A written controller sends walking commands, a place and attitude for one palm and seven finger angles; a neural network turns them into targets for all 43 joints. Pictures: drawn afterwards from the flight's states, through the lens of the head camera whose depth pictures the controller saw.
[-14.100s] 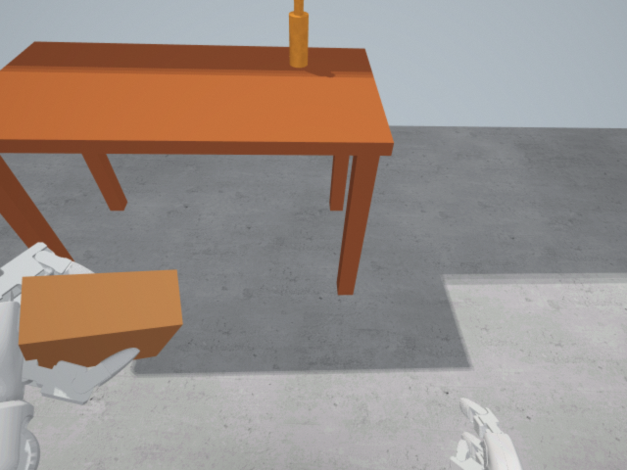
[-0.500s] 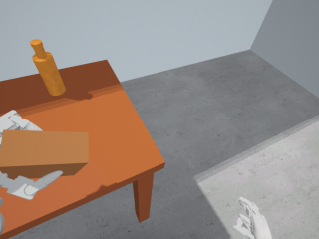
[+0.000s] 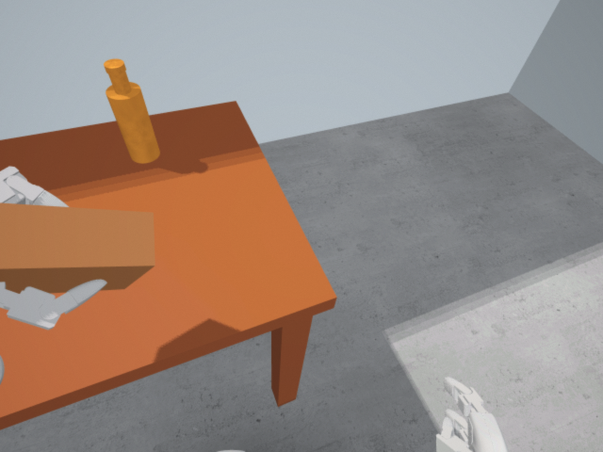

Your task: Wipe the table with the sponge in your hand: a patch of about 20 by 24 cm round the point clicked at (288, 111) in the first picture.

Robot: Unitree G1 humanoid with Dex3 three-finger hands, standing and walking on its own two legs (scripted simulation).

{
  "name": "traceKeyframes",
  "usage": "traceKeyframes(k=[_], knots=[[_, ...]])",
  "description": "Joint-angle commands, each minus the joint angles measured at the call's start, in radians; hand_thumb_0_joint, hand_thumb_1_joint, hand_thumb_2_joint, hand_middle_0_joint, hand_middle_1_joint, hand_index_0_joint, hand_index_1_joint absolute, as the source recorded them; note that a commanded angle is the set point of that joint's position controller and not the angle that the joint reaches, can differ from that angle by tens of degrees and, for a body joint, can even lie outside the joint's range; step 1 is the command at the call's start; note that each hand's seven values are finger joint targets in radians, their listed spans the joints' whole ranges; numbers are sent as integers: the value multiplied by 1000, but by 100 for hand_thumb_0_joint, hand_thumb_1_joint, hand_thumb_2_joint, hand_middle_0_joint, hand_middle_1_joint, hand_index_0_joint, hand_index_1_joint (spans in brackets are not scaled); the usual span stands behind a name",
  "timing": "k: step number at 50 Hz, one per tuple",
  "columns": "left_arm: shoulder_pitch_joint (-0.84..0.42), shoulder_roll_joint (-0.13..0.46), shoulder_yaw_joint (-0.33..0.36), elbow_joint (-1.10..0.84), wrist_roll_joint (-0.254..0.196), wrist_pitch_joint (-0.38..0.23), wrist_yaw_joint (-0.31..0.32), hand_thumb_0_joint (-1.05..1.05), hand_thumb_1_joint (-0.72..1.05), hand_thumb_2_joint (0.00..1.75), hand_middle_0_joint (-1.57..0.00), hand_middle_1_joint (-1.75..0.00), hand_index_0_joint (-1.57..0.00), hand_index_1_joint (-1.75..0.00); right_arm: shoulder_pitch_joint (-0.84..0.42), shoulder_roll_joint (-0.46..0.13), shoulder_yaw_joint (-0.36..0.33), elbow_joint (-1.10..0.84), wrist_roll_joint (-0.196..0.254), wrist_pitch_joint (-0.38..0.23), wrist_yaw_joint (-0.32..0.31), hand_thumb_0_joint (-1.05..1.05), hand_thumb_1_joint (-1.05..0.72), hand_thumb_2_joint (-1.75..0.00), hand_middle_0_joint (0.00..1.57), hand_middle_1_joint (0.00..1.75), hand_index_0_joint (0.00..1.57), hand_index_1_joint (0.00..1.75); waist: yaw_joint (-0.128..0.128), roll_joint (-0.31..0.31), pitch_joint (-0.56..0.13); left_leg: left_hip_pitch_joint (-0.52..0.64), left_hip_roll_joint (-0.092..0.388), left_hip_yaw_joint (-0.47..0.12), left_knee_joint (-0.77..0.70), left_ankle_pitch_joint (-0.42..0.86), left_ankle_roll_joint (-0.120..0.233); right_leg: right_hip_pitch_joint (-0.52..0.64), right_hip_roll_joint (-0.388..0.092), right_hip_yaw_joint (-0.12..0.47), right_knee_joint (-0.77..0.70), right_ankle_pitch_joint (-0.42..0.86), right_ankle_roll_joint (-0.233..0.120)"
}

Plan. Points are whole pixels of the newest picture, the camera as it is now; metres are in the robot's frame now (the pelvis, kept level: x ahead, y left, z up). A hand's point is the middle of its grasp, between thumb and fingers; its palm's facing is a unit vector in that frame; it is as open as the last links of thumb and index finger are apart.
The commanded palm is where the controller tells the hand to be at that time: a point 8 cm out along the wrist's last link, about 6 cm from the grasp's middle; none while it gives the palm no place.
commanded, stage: come to a stop and stand still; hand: left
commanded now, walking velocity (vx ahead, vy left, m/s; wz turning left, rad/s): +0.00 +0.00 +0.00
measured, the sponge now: (96, 255) +0.26 +0.25 +0.15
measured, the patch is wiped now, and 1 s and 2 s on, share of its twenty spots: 0.00 0.00 0.00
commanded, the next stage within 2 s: look again from close up in 0.80 s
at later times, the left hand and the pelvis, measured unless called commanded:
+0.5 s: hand (3, 278) +0.21 +0.32 +0.16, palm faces +0.43 -0.84 -0.32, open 9.6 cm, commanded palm +0.15 +0.34 +0.18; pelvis -0.01 +0.06 +0.00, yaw +1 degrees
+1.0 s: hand out of the picture +0.21 +0.32 +0.16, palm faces +0.38 -0.84 -0.39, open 9.6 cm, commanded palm +0.15 +0.35 +0.18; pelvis -0.01 +0.07 +0.01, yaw +1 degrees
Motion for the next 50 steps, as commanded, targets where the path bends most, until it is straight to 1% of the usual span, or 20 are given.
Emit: traceKeyframes(k=[1,2,3,4,5,7,9,10,12,17,21,25,28,33,34,37,40,45,46,50], knots=[[78,25,-17,-328,-29,-65,18,0,10,130,-120,-160,-120,-160,-59,-142,-68,-209,18,-66,43,0,-90,-90,20,30,20,30,-30,204,-314,222,131,-175,-27,422,122,-33,-120,102,101,156,95],[138,52,13,-360,-24,-64,27,0,10,130,-120,-160,-120,-160,-71,-138,-62,-221,18,-67,51,0,-90,-90,20,30,20,30,-24,155,-291,138,125,-182,-23,348,110,17,-122,99,11,135,84],[193,78,40,-368,-22,-61,36,0,10,130,-120,-160,-120,-160,-73,-140,-56,-226,19,-66,53,0,-90,-90,20,30,20,30,-25,95,-258,58,101,-164,-11,247,85,55,-131,113,-54,193,72],[227,102,70,-383,-25,-65,45,0,10,130,-120,-160,-120,-160,-71,-140,-52,-223,19,-63,47,0,-90,-90,20,30,20,30,-29,20,-241,41,63,-145,19,186,64,48,-147,152,-105,251,59],[273,132,111,-363,-33,-68,62,0,10,130,-120,-160,-120,-160,-68,-140,-45,-205,16,-51,40,0,-90,-90,20,30,20,30,-35,13,-236,37,30,-125,38,148,51,40,-177,179,-139,300,39],[209,130,121,-358,-56,-72,73,0,10,130,-120,-160,-120,-160,-77,-132,-37,-204,12,-47,18,0,-90,-90,20,30,20,30,-46,-69,-202,31,-23,-119,70,40,27,-20,-230,252,-194,275,6],[176,136,130,-323,-57,-76,80,0,10,130,-120,-160,-120,-160,-80,-126,-28,-190,4,-46,-11,0,-90,-90,20,30,20,30,-52,-10,-167,97,-15,-137,3,29,26,-101,-217,236,-211,153,-21],[135,152,136,-328,-51,-76,82,0,10,130,-120,-160,-120,-160,-92,-133,-27,-183,2,-44,-23,0,-90,-90,20,30,20,30,-55,55,-144,134,4,-149,-37,42,28,-139,-196,209,-207,98,-16],[63,115,82,-317,-39,-79,78,0,10,130,-120,-160,-120,-160,-92,-135,-19,-181,-2,-47,-33,0,-90,-90,20,30,20,30,-57,138,-139,137,45,-190,-122,1,40,-112,-145,164,-185,43,3],[-33,45,-24,-317,-2,-69,78,0,10,130,-120,-160,-120,-160,-98,-141,-13,-172,-3,-74,-30,0,-90,-90,20,30,20,30,-51,148,-125,83,86,-230,-233,-203,59,-32,-117,120,-162,14,20],[-5,27,-41,-359,15,-64,85,0,10,130,-120,-160,-120,-160,-99,-142,-15,-173,-10,-84,-17,0,-90,-90,20,30,20,30,-49,158,-155,85,95,-249,-268,-231,47,0,-107,102,-142,34,13],[80,84,37,-352,12,-60,91,0,10,130,-120,-160,-120,-160,-99,-137,-13,-169,-16,-77,-15,0,-90,-90,20,30,20,30,-45,149,-171,89,89,-235,-254,-133,21,20,-106,84,-152,67,11],[108,83,51,-358,-3,-59,88,0,10,130,-120,-160,-120,-160,-87,-134,-13,-181,-19,-64,-18,0,-90,-90,20,30,20,30,-49,127,-184,117,82,-221,-219,2,7,30,-113,84,-169,115,6],[120,84,39,-394,-10,-58,79,0,10,130,-120,-160,-120,-160,-78,-137,-15,-185,-18,-62,-17,0,-90,-90,20,30,20,30,-52,157,-237,228,89,-199,-163,299,-26,11,-109,60,-145,163,9],[125,85,38,-401,-10,-55,79,0,10,130,-120,-160,-120,-160,-76,-138,-18,-184,-16,-61,-16,0,-90,-90,20,30,20,30,-53,144,-250,242,89,-196,-148,342,-27,15,-110,62,-146,176,8],[117,75,15,-427,-5,-52,78,0,10,130,-120,-160,-120,-160,-75,-142,-23,-182,-15,-64,-11,0,-90,-90,20,30,20,30,-56,183,-249,274,100,-199,-148,414,-43,-14,-107,52,-126,118,7],[128,81,21,-411,-4,-46,81,0,10,130,-120,-160,-120,-160,-82,-142,-23,-177,-11,-62,-11,0,-90,-90,20,30,20,30,-54,178,-226,234,101,-192,-167,307,-39,-7,-109,52,-129,95,8],[128,96,41,-379,-8,-46,89,0,10,130,-120,-160,-120,-160,-94,-143,-23,-178,-5,-54,-23,0,-90,-90,20,30,20,30,-55,149,-174,107,82,-203,-222,-24,-19,38,-119,77,-172,83,5],[123,72,22,-371,-11,-46,88,0,10,130,-120,-160,-120,-160,-94,-140,-20,-182,-6,-53,-24,0,-90,-90,20,30,20,30,-57,140,-160,90,78,-207,-232,-72,-15,38,-122,81,-179,77,4],[114,76,19,-360,-7,-46,89,0,10,130,-120,-160,-120,-160,-96,-144,-23,-177,-2,-56,-27,0,-90,-90,20,30,20,30,-60,142,-153,94,66,-204,-227,-108,0,20,-125,97,-201,67,2]])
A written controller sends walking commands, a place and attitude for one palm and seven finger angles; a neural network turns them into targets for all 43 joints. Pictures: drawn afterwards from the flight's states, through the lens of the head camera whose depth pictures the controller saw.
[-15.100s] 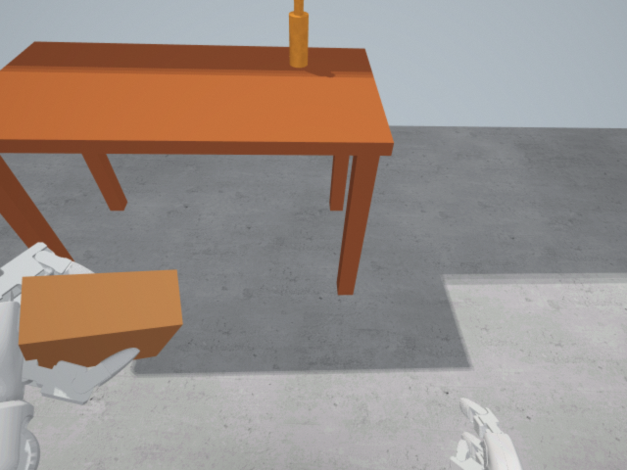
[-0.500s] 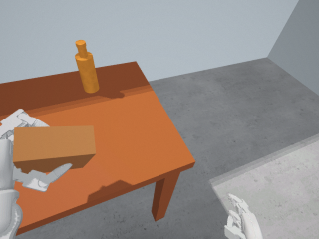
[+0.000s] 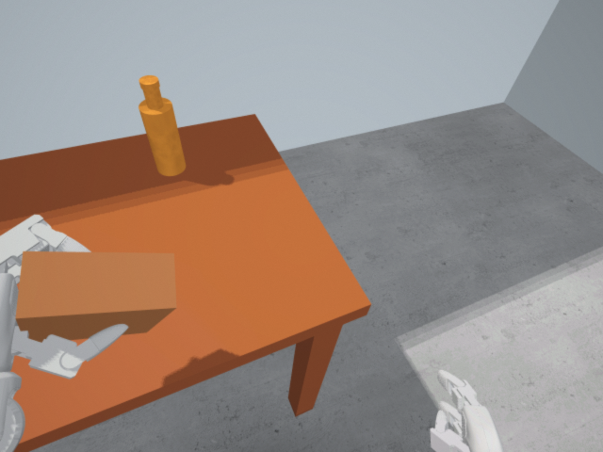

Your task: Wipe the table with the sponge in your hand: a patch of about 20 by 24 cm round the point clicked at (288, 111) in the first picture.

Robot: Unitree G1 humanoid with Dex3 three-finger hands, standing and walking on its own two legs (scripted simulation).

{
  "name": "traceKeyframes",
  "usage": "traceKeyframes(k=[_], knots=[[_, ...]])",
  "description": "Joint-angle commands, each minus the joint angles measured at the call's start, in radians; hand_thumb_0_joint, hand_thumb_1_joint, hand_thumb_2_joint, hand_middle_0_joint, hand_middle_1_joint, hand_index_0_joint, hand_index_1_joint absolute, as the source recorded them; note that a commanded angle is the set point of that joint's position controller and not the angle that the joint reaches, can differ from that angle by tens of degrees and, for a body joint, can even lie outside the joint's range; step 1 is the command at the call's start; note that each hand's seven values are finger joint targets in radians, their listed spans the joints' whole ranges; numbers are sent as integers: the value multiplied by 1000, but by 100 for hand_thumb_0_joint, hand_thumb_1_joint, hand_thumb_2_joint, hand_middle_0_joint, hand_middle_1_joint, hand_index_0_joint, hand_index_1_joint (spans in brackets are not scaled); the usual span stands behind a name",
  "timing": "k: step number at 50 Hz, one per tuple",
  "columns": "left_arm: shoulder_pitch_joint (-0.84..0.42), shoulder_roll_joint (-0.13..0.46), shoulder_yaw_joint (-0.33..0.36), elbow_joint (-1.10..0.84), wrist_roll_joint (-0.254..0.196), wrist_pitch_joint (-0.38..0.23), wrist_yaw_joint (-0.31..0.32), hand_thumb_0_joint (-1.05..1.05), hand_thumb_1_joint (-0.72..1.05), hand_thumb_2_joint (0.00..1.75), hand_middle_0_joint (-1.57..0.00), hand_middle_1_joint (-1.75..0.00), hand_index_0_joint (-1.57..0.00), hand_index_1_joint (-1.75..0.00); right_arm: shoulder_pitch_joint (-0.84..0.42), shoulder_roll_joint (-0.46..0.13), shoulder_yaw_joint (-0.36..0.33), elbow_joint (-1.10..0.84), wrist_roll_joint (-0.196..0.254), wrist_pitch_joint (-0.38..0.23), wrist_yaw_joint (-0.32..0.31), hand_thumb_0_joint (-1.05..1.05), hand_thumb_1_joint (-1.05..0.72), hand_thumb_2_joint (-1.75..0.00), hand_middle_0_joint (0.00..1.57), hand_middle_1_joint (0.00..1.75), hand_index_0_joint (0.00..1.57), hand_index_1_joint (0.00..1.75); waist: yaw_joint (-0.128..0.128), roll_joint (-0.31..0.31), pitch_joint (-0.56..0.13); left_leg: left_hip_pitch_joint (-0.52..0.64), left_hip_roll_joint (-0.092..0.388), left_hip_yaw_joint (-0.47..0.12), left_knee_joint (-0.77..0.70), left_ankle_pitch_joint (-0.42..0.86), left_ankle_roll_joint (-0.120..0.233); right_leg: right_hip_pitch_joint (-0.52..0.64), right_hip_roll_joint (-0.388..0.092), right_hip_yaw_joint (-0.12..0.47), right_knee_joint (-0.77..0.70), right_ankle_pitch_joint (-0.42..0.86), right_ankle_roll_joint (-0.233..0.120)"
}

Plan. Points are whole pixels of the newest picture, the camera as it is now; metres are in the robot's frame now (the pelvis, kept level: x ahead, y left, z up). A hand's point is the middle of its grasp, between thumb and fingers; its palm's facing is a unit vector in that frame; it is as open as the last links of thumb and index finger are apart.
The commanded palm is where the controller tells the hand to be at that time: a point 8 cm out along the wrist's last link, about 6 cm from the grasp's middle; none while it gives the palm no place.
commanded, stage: look again from close up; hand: left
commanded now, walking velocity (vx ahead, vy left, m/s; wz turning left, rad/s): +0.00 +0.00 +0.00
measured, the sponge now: (118, 299) +0.23 +0.21 +0.14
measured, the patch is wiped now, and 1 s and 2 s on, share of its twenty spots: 0.00 0.00 0.00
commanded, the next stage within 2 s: come to a stop and stand still in 0.18 s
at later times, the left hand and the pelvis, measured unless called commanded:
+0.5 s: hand (101, 287) +0.23 +0.22 +0.16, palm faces +0.36 -0.85 -0.38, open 9.6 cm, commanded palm +0.17 +0.26 +0.17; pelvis +0.01 -0.02 +0.00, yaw +0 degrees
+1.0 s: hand (107, 268) +0.26 +0.24 +0.14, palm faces +0.37 -0.80 -0.47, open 9.6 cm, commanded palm +0.19 +0.25 +0.17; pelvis +0.04 -0.03 -0.01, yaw +2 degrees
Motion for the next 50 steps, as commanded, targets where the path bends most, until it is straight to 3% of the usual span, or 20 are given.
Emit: traceKeyframes(k=[1,8,15,24,25,26,27,28,29,31,34,35,36,39,40,41,44,45,46,50], knots=[[-102,143,90,-201,-9,-64,25,0,10,130,-120,-160,-120,-160,-87,-142,-55,-157,1,-53,-13,0,-90,-90,20,30,20,30,-11,109,-111,71,151,-222,-156,-170,-85,-41,-53,89,-65,4,-37],[-112,151,93,-202,-10,-63,28,0,10,130,-120,-160,-120,-160,-90,-146,-56,-153,1,-52,-14,0,-90,-90,20,30,20,30,-10,70,-132,105,137,-211,-105,-72,-66,-45,-71,118,-86,63,-40],[-74,166,108,-210,-17,-62,27,0,10,130,-120,-160,-120,-160,-91,-146,-58,-147,6,-43,-15,0,-90,-90,20,30,20,30,-11,104,-159,135,133,-204,-67,92,-64,-30,-80,114,-63,160,-40],[-91,149,91,-205,-23,-53,27,0,10,130,-120,-160,-120,-160,-92,-148,-56,-156,8,-29,-19,0,-90,-90,20,30,20,30,-11,83,-141,145,135,-199,-66,88,-59,-42,-84,129,-76,177,-40],[-917,889,336,-490,-6,-190,23,0,10,130,-120,-160,-120,-160,55,-214,97,-276,84,19,-85,0,-90,-90,20,30,20,30,-39,378,-63,-90,109,-225,-172,-171,-33,171,30,47,68,27,30],[-616,415,351,-83,14,-123,17,0,10,130,-120,-160,-120,-160,-12,-104,-45,-199,38,-17,-74,0,-90,-90,20,30,20,30,14,225,-72,-19,153,-234,-124,-212,-58,-41,-10,25,73,-120,-12],[-475,346,252,21,0,-101,19,0,10,130,-120,-160,-120,-160,-75,-156,-35,-164,1,-38,-39,0,-90,-90,20,30,20,30,12,188,-43,52,120,-219,-96,-144,-85,-147,-40,44,40,-77,-43],[-372,353,259,25,-5,-100,13,0,10,130,-120,-160,-120,-160,-66,-180,-47,-159,-1,-46,-18,0,-90,-90,20,30,20,30,15,140,-94,84,127,-216,-61,-121,-87,-177,-63,80,16,-63,-53],[-287,317,216,-23,-22,-106,2,0,10,130,-120,-160,-120,-160,-62,-183,-49,-163,0,-50,-4,0,-90,-90,20,30,20,30,15,88,-119,81,119,-215,-36,-102,-76,-172,-83,113,-12,-44,-57],[-101,240,169,-77,-40,-103,-13,0,10,130,-120,-160,-120,-160,-32,-189,-60,-160,7,-53,21,0,-90,-90,20,30,20,30,22,33,-177,119,121,-195,-2,-20,-64,-162,-94,115,-7,36,-53],[9,214,146,-125,-61,-109,-4,0,10,130,-120,-160,-120,-160,-27,-190,-62,-148,20,-72,44,0,-90,-90,20,30,20,30,33,-43,-177,126,106,-178,39,92,-49,-140,-119,143,-12,186,-46],[7,259,177,-93,-58,-106,2,0,10,130,-120,-160,-120,-160,-39,-202,-62,-128,21,-72,43,0,-90,-90,20,30,20,30,32,-11,-194,150,106,-175,33,126,-46,-146,-104,141,15,212,-44],[-21,224,156,-131,-61,-112,3,0,10,130,-120,-160,-120,-160,-19,-186,-60,-134,22,-72,41,0,-90,-90,20,30,20,30,26,-28,-205,140,108,-179,32,182,-51,-116,-112,121,26,254,-37],[-108,301,210,-148,-49,-120,25,0,10,130,-120,-160,-120,-160,-34,-196,-63,-114,16,-74,31,0,-90,-90,20,30,20,30,21,-14,-197,123,97,-185,44,229,-53,-88,-122,132,26,315,-37],[-136,374,255,-147,-36,-114,32,0,10,130,-120,-160,-120,-160,-43,-214,-68,-101,13,-67,29,0,-90,-90,20,30,20,30,18,31,-215,144,94,-191,49,225,-49,-102,-115,155,42,307,-44],[-149,300,202,-169,-41,-116,30,0,10,130,-120,-160,-120,-160,-34,-178,-61,-99,15,-61,29,0,-90,-90,20,30,20,30,11,31,-214,132,96,-184,54,272,-48,-67,-126,118,48,346,-38],[-133,313,201,-237,-38,-114,44,0,10,130,-120,-160,-120,-160,-31,-191,-68,-102,19,-65,40,0,-90,-90,20,30,20,30,19,89,-242,148,87,-180,83,360,-39,-27,-130,117,69,442,-36],[-109,347,225,-242,-33,-108,50,0,10,130,-120,-160,-120,-160,-35,-208,-74,-100,21,-66,45,0,-90,-90,20,30,20,30,21,113,-262,185,90,-190,84,381,-35,-52,-116,129,93,421,-41],[-96,285,183,-281,-34,-110,49,0,10,130,-120,-160,-120,-160,-31,-180,-69,-100,22,-63,48,0,-90,-90,20,30,20,30,16,109,-270,199,97,-182,93,444,-33,-37,-120,94,100,451,-32],[19,297,217,-256,-32,-96,60,0,10,130,-120,-160,-120,-160,-40,-206,-85,-106,24,-59,56,0,-90,-90,20,30,20,30,21,106,-278,229,107,-189,99,489,-25,-64,-108,102,123,463,-26]])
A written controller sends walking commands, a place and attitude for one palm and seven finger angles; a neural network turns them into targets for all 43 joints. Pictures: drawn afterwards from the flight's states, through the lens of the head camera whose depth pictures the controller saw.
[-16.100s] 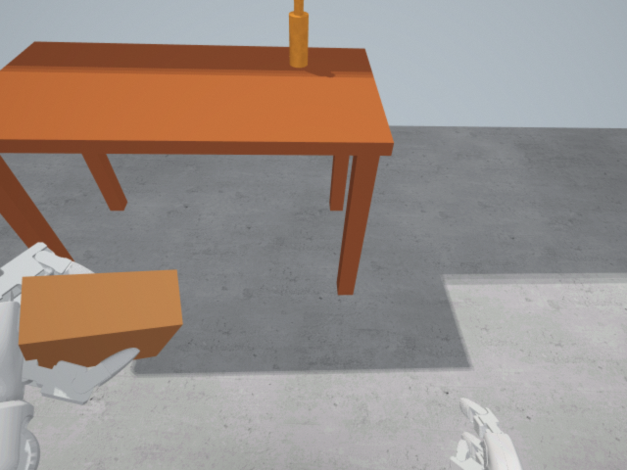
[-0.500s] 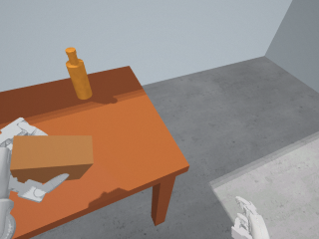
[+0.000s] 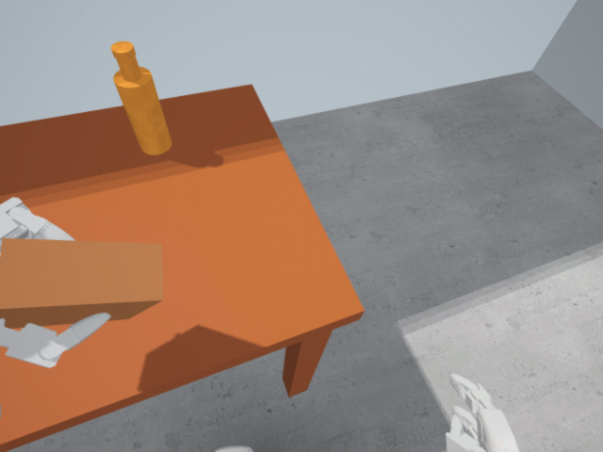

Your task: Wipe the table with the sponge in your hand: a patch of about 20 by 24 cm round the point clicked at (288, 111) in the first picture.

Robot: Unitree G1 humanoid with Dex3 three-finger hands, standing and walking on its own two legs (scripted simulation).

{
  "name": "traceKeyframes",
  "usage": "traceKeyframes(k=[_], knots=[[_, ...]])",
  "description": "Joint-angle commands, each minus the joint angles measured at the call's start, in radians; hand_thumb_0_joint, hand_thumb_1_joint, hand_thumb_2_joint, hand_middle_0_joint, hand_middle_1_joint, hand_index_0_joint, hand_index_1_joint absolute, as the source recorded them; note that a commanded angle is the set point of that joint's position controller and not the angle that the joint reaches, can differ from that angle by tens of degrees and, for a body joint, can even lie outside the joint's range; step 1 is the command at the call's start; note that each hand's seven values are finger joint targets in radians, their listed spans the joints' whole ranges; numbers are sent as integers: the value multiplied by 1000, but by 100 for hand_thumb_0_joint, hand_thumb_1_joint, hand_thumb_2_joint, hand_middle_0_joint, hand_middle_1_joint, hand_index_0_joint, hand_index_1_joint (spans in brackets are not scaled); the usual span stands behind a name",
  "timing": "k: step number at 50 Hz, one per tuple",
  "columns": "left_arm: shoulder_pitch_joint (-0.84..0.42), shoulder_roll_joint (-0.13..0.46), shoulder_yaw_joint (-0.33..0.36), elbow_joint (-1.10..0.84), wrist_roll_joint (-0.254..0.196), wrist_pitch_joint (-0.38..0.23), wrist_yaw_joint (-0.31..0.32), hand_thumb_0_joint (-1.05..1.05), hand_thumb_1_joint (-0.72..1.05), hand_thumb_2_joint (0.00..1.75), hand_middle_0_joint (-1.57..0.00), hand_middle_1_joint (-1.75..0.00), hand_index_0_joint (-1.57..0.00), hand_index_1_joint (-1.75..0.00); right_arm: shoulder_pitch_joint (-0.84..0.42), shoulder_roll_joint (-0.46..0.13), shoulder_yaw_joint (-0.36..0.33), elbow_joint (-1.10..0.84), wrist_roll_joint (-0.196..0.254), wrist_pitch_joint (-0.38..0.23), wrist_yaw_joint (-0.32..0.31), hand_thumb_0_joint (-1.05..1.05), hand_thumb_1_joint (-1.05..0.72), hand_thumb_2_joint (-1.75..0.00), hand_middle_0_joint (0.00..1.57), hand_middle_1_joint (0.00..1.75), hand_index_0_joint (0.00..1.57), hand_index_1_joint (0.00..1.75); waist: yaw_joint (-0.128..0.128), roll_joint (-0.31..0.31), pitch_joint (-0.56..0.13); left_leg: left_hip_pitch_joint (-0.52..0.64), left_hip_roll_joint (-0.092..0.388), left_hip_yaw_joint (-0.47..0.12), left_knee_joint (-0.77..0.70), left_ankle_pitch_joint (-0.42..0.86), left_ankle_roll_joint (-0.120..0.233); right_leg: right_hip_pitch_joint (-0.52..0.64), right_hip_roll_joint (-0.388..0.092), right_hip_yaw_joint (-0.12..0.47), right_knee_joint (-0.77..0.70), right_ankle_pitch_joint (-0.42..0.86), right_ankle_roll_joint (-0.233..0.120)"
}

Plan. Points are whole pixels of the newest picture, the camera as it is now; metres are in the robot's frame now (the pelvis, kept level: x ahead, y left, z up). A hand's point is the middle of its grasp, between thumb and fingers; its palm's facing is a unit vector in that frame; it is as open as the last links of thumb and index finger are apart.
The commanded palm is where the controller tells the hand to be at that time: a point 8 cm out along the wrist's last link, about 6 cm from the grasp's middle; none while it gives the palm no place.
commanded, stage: come to a stop and stand still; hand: left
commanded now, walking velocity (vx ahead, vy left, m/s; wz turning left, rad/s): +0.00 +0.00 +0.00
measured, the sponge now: (101, 287) +0.24 +0.23 +0.12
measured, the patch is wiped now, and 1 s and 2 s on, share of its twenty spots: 0.00 0.00 0.00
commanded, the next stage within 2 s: look again from close up in 0.82 s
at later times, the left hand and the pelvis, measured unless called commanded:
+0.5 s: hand (11, 321) +0.20 +0.27 +0.15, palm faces +0.33 -0.85 -0.40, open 9.6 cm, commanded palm +0.14 +0.30 +0.18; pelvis -0.03 +0.03 +0.01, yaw -1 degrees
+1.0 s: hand out of the picture +0.19 +0.29 +0.15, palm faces +0.30 -0.86 -0.41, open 9.6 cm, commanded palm +0.13 +0.32 +0.18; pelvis -0.04 +0.05 +0.01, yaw -2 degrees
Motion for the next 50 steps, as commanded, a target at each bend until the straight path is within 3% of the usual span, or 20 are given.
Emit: traceKeyframes(k=[1,5,6,9,10,11,15,16,20,21,25,26,27,30,31,35,36,45,46,50], knots=[[17,144,130,-274,-12,-75,31,0,10,130,-120,-160,-120,-160,-25,-126,-60,-150,1,-37,0,0,-90,-90,20,30,20,30,4,122,-309,291,115,-145,8,584,3,2,-112,101,7,577,13],[52,176,171,-168,-15,-50,25,0,10,130,-120,-160,-120,-160,-49,-140,-65,-158,5,-12,-13,0,-90,-90,20,30,20,30,2,100,-270,260,123,-150,-21,482,-1,-10,-107,128,-33,517,14],[34,108,120,-185,-18,-48,16,0,10,130,-120,-160,-120,-160,-45,-120,-59,-166,3,-1,-15,0,-90,-90,20,30,20,30,-5,84,-253,243,127,-140,-28,464,-5,7,-111,105,-49,514,15],[-5,125,120,-180,-22,-37,7,0,10,130,-120,-160,-120,-160,-62,-124,-54,-183,6,9,-25,0,-90,-90,20,30,20,30,-8,67,-235,219,125,-137,-42,377,-4,25,-115,121,-87,503,16],[4,164,147,-169,-16,-29,11,0,10,130,-120,-160,-120,-160,-71,-133,-57,-180,6,14,-29,0,-90,-90,20,30,20,30,-4,85,-249,237,125,-143,-49,363,-3,13,-112,142,-88,483,14],[-22,89,83,-204,-15,-28,3,0,10,130,-120,-160,-120,-160,-73,-112,-47,-188,4,20,-31,0,-90,-90,20,30,20,30,-12,77,-242,233,130,-138,-57,353,-5,27,-111,115,-92,465,13],[-62,161,115,-221,-5,-12,7,0,10,130,-120,-160,-120,-160,-92,-127,-44,-199,1,22,-43,0,-90,-90,20,30,20,30,-7,129,-220,228,139,-160,-96,234,-8,10,-101,132,-122,344,6],[-76,86,58,-242,-4,-10,1,0,10,130,-120,-160,-120,-160,-93,-105,-35,-206,-2,25,-43,0,-90,-90,20,30,20,30,-14,123,-206,216,142,-154,-107,200,-10,16,-101,118,-133,325,4],[-76,153,107,-205,0,-2,5,0,10,130,-120,-160,-120,-160,-88,-124,-36,-208,-5,23,-51,0,-90,-90,20,30,20,30,-10,159,-167,178,144,-178,-147,67,-20,-1,-94,128,-157,226,-3],[-80,91,67,-220,0,-4,0,0,10,130,-120,-160,-120,-160,-87,-103,-28,-214,-8,26,-50,0,-90,-90,20,30,20,30,-13,140,-166,165,149,-178,-159,45,-21,9,-93,110,-161,218,-3],[-67,139,100,-193,6,-4,-1,0,10,130,-120,-160,-120,-160,-79,-120,-34,-211,-6,19,-54,0,-90,-90,20,30,20,30,-11,157,-164,164,156,-199,-185,-25,-26,-6,-82,113,-162,164,-3],[-87,75,52,-226,6,-10,-6,0,10,130,-120,-160,-120,-160,-80,-106,-27,-218,-9,19,-51,0,-90,-90,20,30,20,30,-14,162,-160,154,163,-206,-204,-45,-31,-5,-78,99,-154,157,-3],[-99,102,67,-235,7,-11,-6,0,10,130,-120,-160,-120,-160,-82,-112,-28,-224,-8,14,-52,0,-90,-90,20,30,20,30,-13,164,-155,148,168,-217,-217,-70,-33,-7,-76,100,-151,145,-1],[-52,127,95,-200,12,-9,-4,0,10,130,-120,-160,-120,-160,-78,-120,-34,-212,-9,10,-56,0,-90,-90,20,30,20,30,-8,144,-179,162,168,-213,-215,-58,-33,1,-73,99,-149,152,1],[-59,71,53,-215,9,-10,-9,0,10,130,-120,-160,-120,-160,-79,-105,-27,-219,-11,11,-53,0,-90,-90,20,30,20,30,-13,123,-168,155,170,-216,-224,-62,-37,-4,-73,94,-152,155,1],[-60,126,90,-213,15,-10,-6,0,10,130,-120,-160,-120,-160,-74,-122,-36,-208,-11,3,-57,0,-90,-90,20,30,20,30,-10,166,-183,169,174,-222,-228,-47,-48,-6,-70,100,-138,150,0],[-72,65,45,-238,13,-12,-11,0,10,130,-120,-160,-120,-160,-75,-107,-32,-215,-13,2,-54,0,-90,-90,20,30,20,30,-14,161,-177,170,178,-221,-234,-45,-52,-9,-68,92,-134,157,0],[-25,129,99,-224,7,-11,-7,0,10,130,-120,-160,-120,-160,-71,-118,-39,-205,-15,-8,-57,0,-90,-90,20,30,20,30,-8,162,-204,206,179,-212,-219,66,-70,-5,-72,96,-133,174,0],[-45,67,49,-258,3,-14,-12,0,10,130,-120,-160,-120,-160,-73,-103,-34,-212,-16,-7,-56,0,-90,-90,20,30,20,30,-16,163,-200,209,179,-205,-214,77,-71,-6,-73,92,-136,183,-2],[-28,115,85,-217,3,-8,-9,0,10,130,-120,-160,-120,-160,-72,-118,-38,-204,-14,-8,-58,0,-90,-90,20,30,20,30,-13,161,-195,210,176,-207,-217,76,-73,-13,-74,104,-144,177,-2]])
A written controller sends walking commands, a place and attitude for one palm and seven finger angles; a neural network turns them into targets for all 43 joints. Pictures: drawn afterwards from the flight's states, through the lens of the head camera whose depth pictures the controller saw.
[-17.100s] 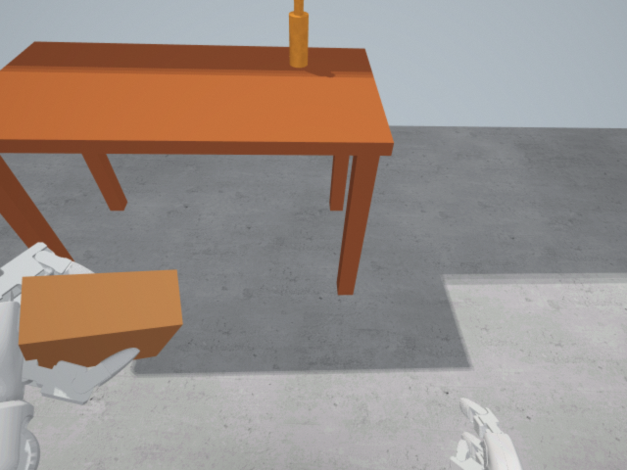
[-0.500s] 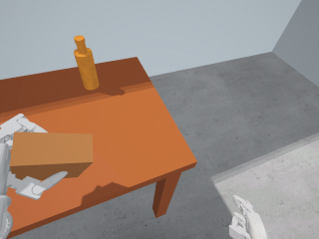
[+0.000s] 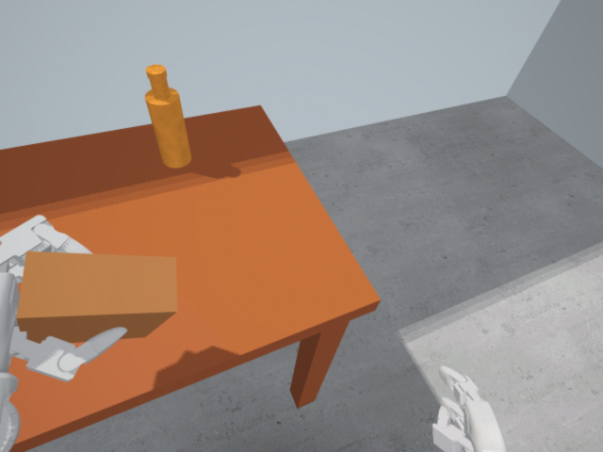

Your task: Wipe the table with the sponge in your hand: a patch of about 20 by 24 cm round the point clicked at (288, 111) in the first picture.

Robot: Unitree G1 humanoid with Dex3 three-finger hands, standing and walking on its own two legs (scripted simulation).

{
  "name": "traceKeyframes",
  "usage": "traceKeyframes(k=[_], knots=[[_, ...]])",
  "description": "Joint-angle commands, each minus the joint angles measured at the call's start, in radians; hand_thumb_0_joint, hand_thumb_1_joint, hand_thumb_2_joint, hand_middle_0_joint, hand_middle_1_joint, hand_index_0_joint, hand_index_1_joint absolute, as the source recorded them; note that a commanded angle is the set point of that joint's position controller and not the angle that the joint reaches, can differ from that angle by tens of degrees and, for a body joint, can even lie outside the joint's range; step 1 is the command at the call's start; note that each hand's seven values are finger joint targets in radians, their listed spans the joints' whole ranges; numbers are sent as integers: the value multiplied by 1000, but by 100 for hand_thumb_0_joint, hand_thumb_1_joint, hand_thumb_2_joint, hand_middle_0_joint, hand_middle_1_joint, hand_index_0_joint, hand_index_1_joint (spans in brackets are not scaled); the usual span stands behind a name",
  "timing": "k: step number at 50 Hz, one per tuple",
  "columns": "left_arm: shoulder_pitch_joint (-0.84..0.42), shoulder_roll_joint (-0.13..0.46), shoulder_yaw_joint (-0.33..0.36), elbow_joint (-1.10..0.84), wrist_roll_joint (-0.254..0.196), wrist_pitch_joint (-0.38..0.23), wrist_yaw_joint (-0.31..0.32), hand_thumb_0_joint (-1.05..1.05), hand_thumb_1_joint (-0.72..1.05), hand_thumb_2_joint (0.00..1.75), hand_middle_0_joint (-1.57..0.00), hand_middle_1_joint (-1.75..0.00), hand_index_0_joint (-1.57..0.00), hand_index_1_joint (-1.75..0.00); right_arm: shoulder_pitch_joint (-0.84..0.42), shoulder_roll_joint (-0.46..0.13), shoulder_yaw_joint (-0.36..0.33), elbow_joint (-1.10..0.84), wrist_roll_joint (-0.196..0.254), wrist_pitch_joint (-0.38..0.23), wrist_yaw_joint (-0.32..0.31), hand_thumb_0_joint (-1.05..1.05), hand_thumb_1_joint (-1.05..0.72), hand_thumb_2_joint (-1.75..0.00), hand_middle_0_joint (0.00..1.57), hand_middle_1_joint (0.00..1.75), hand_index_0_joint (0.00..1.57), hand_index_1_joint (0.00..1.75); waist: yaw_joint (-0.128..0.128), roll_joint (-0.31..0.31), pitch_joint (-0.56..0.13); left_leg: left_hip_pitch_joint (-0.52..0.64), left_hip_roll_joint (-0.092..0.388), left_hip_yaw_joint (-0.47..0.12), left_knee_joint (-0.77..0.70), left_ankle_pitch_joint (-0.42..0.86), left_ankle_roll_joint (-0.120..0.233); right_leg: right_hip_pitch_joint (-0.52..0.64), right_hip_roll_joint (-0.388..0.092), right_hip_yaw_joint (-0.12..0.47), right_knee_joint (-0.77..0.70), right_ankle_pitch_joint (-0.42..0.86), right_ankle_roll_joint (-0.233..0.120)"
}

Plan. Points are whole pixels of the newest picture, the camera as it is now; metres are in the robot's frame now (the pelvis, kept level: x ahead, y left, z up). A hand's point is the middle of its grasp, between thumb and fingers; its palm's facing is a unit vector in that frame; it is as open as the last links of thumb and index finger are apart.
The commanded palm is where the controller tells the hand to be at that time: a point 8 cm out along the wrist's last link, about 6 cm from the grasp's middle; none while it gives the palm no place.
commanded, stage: look again from close up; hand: left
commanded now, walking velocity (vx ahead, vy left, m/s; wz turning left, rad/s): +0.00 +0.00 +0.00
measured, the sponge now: (118, 302) +0.23 +0.22 +0.13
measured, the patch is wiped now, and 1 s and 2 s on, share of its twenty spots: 0.00 0.00 0.00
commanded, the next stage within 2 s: shuffle to correct the standing spot in 0.20 s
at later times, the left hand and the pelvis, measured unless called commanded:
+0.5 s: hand (85, 302) +0.22 +0.23 +0.15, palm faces +0.34 -0.86 -0.38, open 9.6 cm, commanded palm +0.16 +0.26 +0.18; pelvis +0.00 -0.01 +0.00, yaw -1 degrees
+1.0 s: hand (171, 294) +0.23 +0.16 +0.16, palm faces +0.30 -0.89 -0.35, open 9.6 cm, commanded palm +0.18 +0.20 +0.18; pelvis +0.01 -0.08 +0.00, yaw -1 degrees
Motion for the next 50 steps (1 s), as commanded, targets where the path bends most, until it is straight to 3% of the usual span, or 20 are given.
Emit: traceKeyframes(k=[1,5,6,10,11,14,15,16,19,20,21,25,26,30,31,35,36,40,41,50], knots=[[-67,124,84,-219,-13,-63,20,0,10,130,-120,-160,-120,-160,-70,-145,-59,-154,-2,-48,-9,0,-90,-90,20,30,20,30,-6,119,-165,163,193,-249,-143,-17,-132,-51,-59,59,-31,56,-54],[-71,185,123,-223,-7,-64,26,0,10,130,-120,-160,-120,-160,-75,-158,-63,-149,-2,-50,-13,0,-90,-90,20,30,20,30,-1,154,-175,169,192,-249,-145,-34,-128,-51,-58,69,-33,51,-54],[-75,135,87,-240,-12,-64,24,0,10,130,-120,-160,-120,-160,-76,-142,-58,-157,-4,-50,-12,0,-90,-90,20,30,20,30,-5,138,-172,166,195,-249,-147,-26,-131,-45,-59,63,-34,61,-55],[-67,174,116,-206,-10,-58,28,0,10,130,-120,-160,-120,-160,-73,-155,-62,-148,-1,-50,-15,0,-90,-90,20,30,20,30,-3,132,-161,155,191,-249,-156,-63,-130,-51,-58,72,-42,42,-54],[-77,133,87,-228,-15,-61,25,0,10,130,-120,-160,-120,-160,-76,-142,-59,-156,-2,-50,-14,0,-90,-90,20,30,20,30,-6,129,-164,157,192,-247,-153,-54,-128,-44,-59,69,-44,55,-55],[-75,141,89,-226,-17,-61,25,0,10,130,-120,-160,-120,-160,-75,-146,-58,-158,-1,-54,-16,0,-90,-90,20,30,20,30,-7,110,-162,165,190,-244,-142,-23,-125,-50,-63,74,-52,65,-56],[-55,175,116,-202,-14,-57,28,0,10,130,-120,-160,-120,-160,-75,-154,-62,-147,-1,-52,-17,0,-90,-90,20,30,20,30,-2,131,-172,169,190,-247,-148,-34,-130,-50,-59,75,-48,53,-55],[-62,130,85,-215,-20,-57,24,0,10,130,-120,-160,-120,-160,-79,-134,-55,-154,-2,-51,-17,0,-90,-90,20,30,20,30,-5,107,-172,178,196,-248,-156,-35,-135,-51,-55,70,-50,55,-53],[-99,132,83,-216,-20,-58,23,0,10,130,-120,-160,-120,-160,-79,-138,-57,-153,-3,-53,-22,0,-90,-90,20,30,20,30,-7,104,-152,172,215,-263,-188,-88,-138,-67,-38,72,-45,38,-47],[-95,166,108,-197,-18,-53,25,0,10,130,-120,-160,-120,-160,-86,-145,-59,-147,-5,-53,-23,0,-90,-90,20,30,20,30,-2,132,-153,171,221,-267,-204,-118,-145,-73,-32,71,-35,21,-43],[-111,121,72,-207,-21,-52,22,0,10,130,-120,-160,-120,-160,-88,-130,-55,-154,-5,-51,-22,0,-90,-90,20,30,20,30,-6,124,-147,159,228,-269,-216,-149,-147,-69,-29,65,-31,16,-43],[-108,160,100,-210,-20,-46,23,0,10,130,-120,-160,-120,-160,-88,-138,-61,-154,-6,-51,-19,0,-90,-90,20,30,20,30,-1,143,-162,164,234,-267,-214,-150,-144,-69,-23,66,-30,15,-44],[-108,123,72,-230,-24,-46,21,0,10,130,-120,-160,-120,-160,-92,-125,-59,-163,-7,-49,-17,0,-90,-90,20,30,20,30,-4,152,-168,165,238,-263,-210,-153,-142,-65,-23,62,-32,16,-47],[-74,164,110,-206,-31,-36,22,0,10,130,-120,-160,-120,-160,-88,-132,-65,-162,-2,-41,-16,0,-90,-90,20,30,20,30,-7,124,-160,141,230,-247,-176,-166,-118,-65,-30,73,-65,14,-52],[-75,130,85,-216,-36,-34,19,0,10,130,-120,-160,-120,-160,-93,-121,-61,-170,-2,-38,-15,0,-90,-90,20,30,20,30,-12,119,-160,138,230,-240,-163,-168,-109,-66,-34,75,-73,15,-54],[-57,171,119,-202,-47,-30,18,0,10,130,-120,-160,-120,-160,-85,-128,-67,-161,4,-29,-19,0,-90,-90,20,30,20,30,-19,100,-169,146,212,-214,-84,-102,-86,-85,-53,108,-103,52,-66],[-69,131,89,-213,-52,-29,15,0,10,130,-120,-160,-120,-160,-88,-119,-64,-166,6,-26,-18,0,-90,-90,20,30,20,30,-23,96,-167,145,212,-208,-71,-84,-82,-85,-55,108,-99,66,-67],[-73,168,110,-216,-57,-25,17,0,10,130,-120,-160,-120,-160,-88,-127,-66,-155,12,-21,-21,0,-90,-90,20,30,20,30,-24,128,-178,157,206,-197,-24,-22,-73,-93,-66,124,-90,118,-68],[-77,143,91,-228,-60,-24,17,0,10,130,-120,-160,-120,-160,-96,-119,-63,-161,11,-18,-21,0,-90,-90,20,30,20,30,-24,129,-181,159,211,-193,-19,-9,-70,-88,-68,121,-87,129,-66],[-65,169,116,-187,-78,-3,14,0,10,130,-120,-160,-120,-160,-98,-122,-65,-148,19,7,-22,0,-90,-90,20,30,20,30,-24,59,-165,128,187,-144,95,67,-68,-71,-98,147,-85,279,-54]])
